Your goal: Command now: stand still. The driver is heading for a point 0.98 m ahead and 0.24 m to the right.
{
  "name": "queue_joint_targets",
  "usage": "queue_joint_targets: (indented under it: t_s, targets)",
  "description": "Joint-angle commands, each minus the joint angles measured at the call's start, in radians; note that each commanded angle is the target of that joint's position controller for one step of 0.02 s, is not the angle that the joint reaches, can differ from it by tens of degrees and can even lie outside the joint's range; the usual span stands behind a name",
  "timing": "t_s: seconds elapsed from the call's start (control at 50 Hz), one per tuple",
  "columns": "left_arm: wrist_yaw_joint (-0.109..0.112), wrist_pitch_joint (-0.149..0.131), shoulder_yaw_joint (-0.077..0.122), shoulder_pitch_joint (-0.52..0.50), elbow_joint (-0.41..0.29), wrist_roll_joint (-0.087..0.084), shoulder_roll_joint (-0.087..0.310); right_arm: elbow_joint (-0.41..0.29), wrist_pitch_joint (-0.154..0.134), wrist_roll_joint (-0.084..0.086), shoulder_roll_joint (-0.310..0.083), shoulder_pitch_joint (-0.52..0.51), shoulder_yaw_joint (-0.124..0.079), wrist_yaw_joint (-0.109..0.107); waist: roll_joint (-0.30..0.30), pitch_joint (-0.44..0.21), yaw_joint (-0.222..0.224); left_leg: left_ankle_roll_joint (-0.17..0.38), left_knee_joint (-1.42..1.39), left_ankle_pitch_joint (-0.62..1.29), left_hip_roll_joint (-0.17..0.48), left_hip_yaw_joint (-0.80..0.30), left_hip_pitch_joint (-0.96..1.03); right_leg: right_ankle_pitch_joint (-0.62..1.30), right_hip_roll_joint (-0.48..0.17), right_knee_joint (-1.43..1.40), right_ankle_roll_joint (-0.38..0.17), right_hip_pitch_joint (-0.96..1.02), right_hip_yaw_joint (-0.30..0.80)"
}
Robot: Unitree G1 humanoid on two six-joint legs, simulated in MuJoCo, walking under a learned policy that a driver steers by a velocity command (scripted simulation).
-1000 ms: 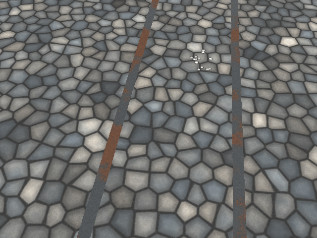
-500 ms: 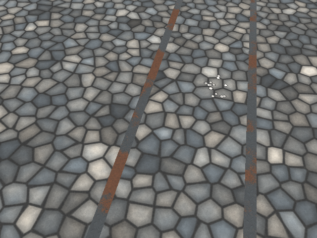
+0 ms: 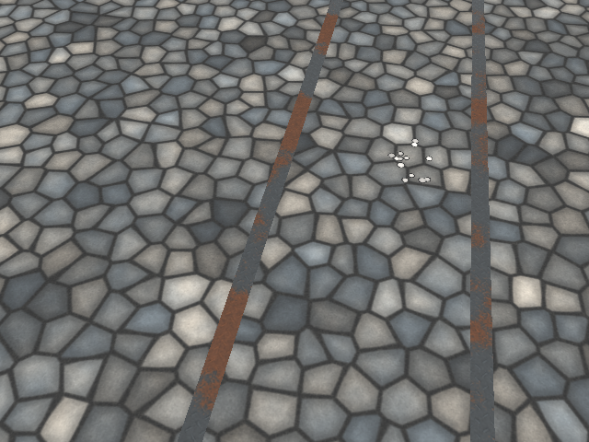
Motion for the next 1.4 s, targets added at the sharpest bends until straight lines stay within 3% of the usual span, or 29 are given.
queue_joint_targets:
  t_s: [0.02, 0.22, 0.24, 0.28, 0.32, 0.4, 0.44, 0.48, 0.5, 0.52, 0.54, 0.56, 0.58, 0.64, 0.74, 0.84, 0.9, 0.94, 0.96, 0.98, 1.0, 1.02, 1.04, 1.08, 1.12, 1.18, 1.26, 1.34, 1.4]
  targets:
    - [0.005, -0.005, 0.018, 0.003, -0.020, 0.000, 0.105, -0.014, -0.004, -0.001, -0.104, 0.048, -0.017, -0.004, 0.011, -0.035, 0.000, 0.020, -0.092, 0.215, 0.028, -0.018, -0.084, 0.216, -0.033, -0.046, -0.036, 0.103, 0.031]
    - [0.007, -0.003, 0.017, 0.010, 0.010, 0.000, 0.095, 0.005, -0.004, -0.002, -0.093, 0.072, -0.011, -0.009, 0.008, -0.015, 0.003, 0.017, -0.107, 0.143, 0.021, -0.011, -0.100, 0.154, -0.030, -0.061, -0.032, 0.092, 0.031]
    - [0.008, -0.002, 0.015, 0.027, 0.022, 0.000, 0.085, 0.017, -0.003, 0.000, -0.086, 0.096, -0.010, -0.010, 0.010, -0.034, 0.002, 0.022, -0.114, 0.035, 0.013, -0.002, -0.093, 0.038, -0.017, -0.061, -0.033, 0.098, 0.018]
    - [0.010, -0.001, 0.023, 0.037, 0.026, -0.010, 0.102, 0.011, 0.000, 0.010, -0.114, 0.096, -0.021, -0.015, 0.030, 0.017, 0.003, 0.060, -0.114, -0.266, 0.011, -0.019, -0.146, -0.308, 0.015, -0.027, -0.047, 0.024, -0.008]
    - [0.007, -0.019, 0.024, 0.016, 0.010, -0.011, 0.096, -0.005, -0.010, 0.018, -0.127, 0.112, -0.027, -0.018, 0.042, 0.093, -0.011, 0.103, -0.143, -0.436, 0.055, -0.090, -0.186, -0.435, 0.011, -0.001, -0.063, -0.084, 0.007]
    - [-0.025, -0.080, 0.016, -0.026, -0.025, -0.024, 0.037, 0.006, -0.048, 0.033, -0.186, 0.188, -0.054, -0.006, 0.189, 0.134, -0.030, 0.234, -0.297, -0.480, 0.293, -0.421, -0.098, -0.193, 0.003, 0.264, -0.063, -0.229, -0.037]
    - [-0.037, -0.098, 0.015, 0.041, -0.012, -0.035, 0.031, -0.022, -0.059, 0.036, -0.165, 0.118, -0.049, 0.003, 0.169, 0.142, 0.028, 0.210, -0.253, -0.371, 0.274, -0.364, -0.147, -0.215, -0.007, 0.157, -0.096, -0.135, -0.036]
    - [-0.034, -0.103, 0.039, 0.233, 0.061, -0.032, 0.077, -0.064, -0.062, 0.036, -0.148, 0.027, -0.044, 0.011, 0.087, 0.093, 0.112, 0.129, -0.064, -0.125, 0.141, -0.175, -0.295, -0.117, 0.002, -0.020, -0.104, 0.183, -0.001]
    - [-0.030, -0.107, 0.068, 0.372, 0.091, -0.027, 0.175, -0.097, -0.074, 0.031, -0.095, -0.001, -0.030, 0.013, -0.150, 0.035, 0.150, 0.052, 0.286, 0.019, 0.006, 0.009, -0.460, -0.198, -0.166, -0.165, -0.182, 0.358, 0.306]
    - [-0.046, -0.117, 0.076, 0.482, 0.107, -0.019, 0.240, -0.134, -0.093, 0.032, -0.067, -0.012, -0.024, 0.008, -0.324, -0.038, 0.169, 0.027, 0.581, -0.211, -0.072, 0.000, -0.622, -0.212, -0.364, -0.315, -0.307, 0.468, 0.710]
    - [-0.046, -0.131, 0.046, 0.398, 0.086, -0.006, 0.157, -0.136, -0.104, 0.050, -0.105, -0.021, -0.036, 0.014, -0.165, 0.005, 0.110, 0.051, 0.748, -0.209, -0.007, -0.094, -0.707, -0.210, -0.390, -0.299, -0.303, 0.437, 0.707]
    - [-0.048, -0.139, 0.031, 0.328, 0.058, -0.007, 0.108, -0.127, -0.111, 0.058, -0.098, -0.007, -0.034, 0.025, -0.109, 0.036, 0.078, 0.079, 0.796, -0.116, 0.034, -0.104, -0.737, -0.166, -0.352, -0.289, -0.267, 0.402, 0.582]
    - [-0.052, -0.140, 0.022, 0.282, 0.038, -0.007, 0.095, -0.119, -0.116, 0.052, -0.094, -0.002, -0.037, 0.029, -0.064, 0.043, 0.054, 0.094, 0.774, -0.024, 0.071, -0.088, -0.736, -0.118, -0.310, -0.299, -0.234, 0.371, 0.468]
    - [-0.046, -0.120, -0.001, 0.294, 0.030, 0.001, 0.050, -0.123, -0.105, 0.035, -0.099, -0.027, -0.054, 0.041, -0.079, 0.046, 0.036, 0.077, 0.623, 0.107, 0.112, -0.040, -0.646, 0.157, -0.220, -0.327, -0.176, 0.297, 0.236]
    - [-0.013, -0.104, 0.005, 0.323, 0.011, 0.006, 0.117, -0.209, -0.089, 0.028, -0.035, -0.237, -0.027, 0.051, -0.064, 0.092, 0.062, 0.022, 0.275, 0.273, 0.073, 0.026, -0.572, 0.246, -0.184, -0.388, -0.183, 0.183, 0.110]
    - [-0.009, -0.103, 0.021, 0.382, 0.025, -0.017, 0.131, -0.263, -0.090, 0.038, -0.070, -0.353, -0.021, 0.074, -0.081, 0.124, 0.065, 0.058, 0.088, 0.343, 0.043, 0.030, -0.497, 0.275, -0.231, -0.395, -0.174, 0.250, 0.071]
    - [-0.009, -0.091, 0.036, 0.349, 0.013, -0.012, 0.160, -0.257, -0.096, 0.035, -0.128, -0.268, -0.046, 0.081, -0.109, 0.031, -0.012, 0.107, 0.064, 0.276, -0.007, 0.051, -0.341, 0.650, -0.255, -0.240, -0.141, 0.350, 0.039]
    - [-0.011, -0.075, 0.033, 0.319, -0.005, -0.002, 0.152, -0.171, -0.089, 0.038, -0.203, 0.030, -0.090, 0.070, -0.116, -0.150, -0.161, 0.158, 0.078, 0.249, -0.040, 0.062, 0.062, 0.807, -0.189, 0.127, -0.093, 0.237, -0.013]
    - [-0.016, -0.076, 0.014, 0.356, -0.030, 0.010, 0.093, -0.136, -0.084, 0.019, -0.276, 0.190, -0.109, 0.060, 0.033, -0.287, -0.175, 0.237, 0.069, 0.127, 0.177, -0.232, 0.392, 0.457, -0.103, 0.478, -0.058, -0.057, -0.045]
    - [-0.027, -0.102, -0.022, 0.457, -0.026, -0.002, -0.045, -0.121, -0.085, 0.010, -0.298, 0.227, -0.103, 0.069, 0.281, -0.442, -0.102, 0.372, -0.134, -0.113, 0.380, -0.744, 0.577, -0.325, 0.077, 0.785, -0.022, -0.318, 0.064]
    - [-0.033, -0.130, 0.004, 0.350, -0.043, -0.032, 0.060, -0.125, -0.092, 0.018, -0.212, 0.165, -0.078, 0.072, 0.198, -0.334, -0.119, 0.318, -0.219, -0.170, 0.338, -0.760, 0.496, -0.331, 0.029, 0.900, -0.047, -0.424, 0.165]
    - [-0.033, -0.146, 0.018, 0.254, -0.080, -0.052, 0.111, -0.142, -0.100, 0.022, -0.174, 0.067, -0.066, 0.071, 0.150, -0.182, -0.093, 0.275, -0.231, -0.082, 0.315, -0.593, 0.340, -0.244, -0.021, 0.904, -0.065, -0.477, 0.129]
    - [-0.023, -0.152, 0.021, 0.210, -0.089, -0.046, 0.116, -0.160, -0.108, 0.014, -0.151, -0.020, -0.057, 0.073, 0.046, -0.125, -0.055, 0.254, -0.253, 0.049, 0.285, -0.469, 0.179, -0.141, -0.076, 0.851, -0.072, -0.425, 0.113]
    - [-0.013, -0.130, 0.034, 0.231, -0.084, -0.025, 0.094, -0.156, -0.119, -0.008, -0.097, -0.076, -0.041, 0.082, 0.052, -0.084, 0.015, 0.235, -0.299, 0.184, 0.222, -0.307, -0.015, -0.057, -0.137, 0.763, -0.076, -0.304, 0.113]
    - [-0.012, -0.101, 0.034, 0.258, -0.077, -0.032, 0.055, -0.135, -0.120, -0.005, -0.092, -0.052, -0.039, 0.077, 0.068, -0.060, 0.036, 0.240, -0.348, 0.190, 0.207, -0.221, -0.077, -0.054, -0.154, 0.702, -0.072, -0.282, 0.106]
    - [-0.010, -0.081, 0.043, 0.147, -0.120, -0.026, 0.074, -0.112, -0.123, -0.012, -0.142, 0.003, -0.049, 0.050, 0.050, 0.004, 0.024, 0.240, -0.400, 0.212, 0.213, -0.144, -0.082, 0.063, -0.163, 0.589, -0.047, -0.406, 0.119]
    - [-0.027, -0.091, 0.048, 0.042, -0.158, -0.020, 0.072, -0.104, -0.119, -0.013, -0.152, 0.049, -0.048, 0.026, 0.042, 0.016, -0.003, 0.198, -0.402, 0.310, 0.189, -0.018, -0.014, 0.284, -0.118, 0.373, -0.038, -0.467, 0.128]
    - [-0.050, -0.095, 0.029, -0.100, -0.213, -0.017, 0.041, -0.089, -0.112, -0.003, -0.162, 0.116, -0.047, 0.014, 0.028, 0.049, -0.055, 0.171, -0.407, 0.350, 0.194, 0.075, 0.065, 0.370, -0.095, 0.200, -0.042, -0.455, 0.047]
    - [-0.072, -0.095, 0.019, -0.174, -0.263, -0.019, 0.035, -0.073, -0.089, 0.001, -0.173, 0.170, -0.052, 0.013, 0.020, 0.068, -0.080, 0.167, -0.342, 0.445, 0.236, 0.110, 0.220, 0.287, -0.081, 0.138, -0.059, -0.521, 0.014]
